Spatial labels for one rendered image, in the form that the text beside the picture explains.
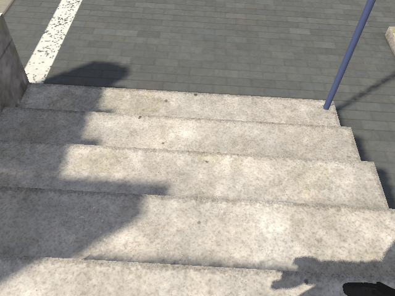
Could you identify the robot right hand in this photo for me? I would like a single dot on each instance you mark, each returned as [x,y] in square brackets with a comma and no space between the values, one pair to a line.
[367,289]

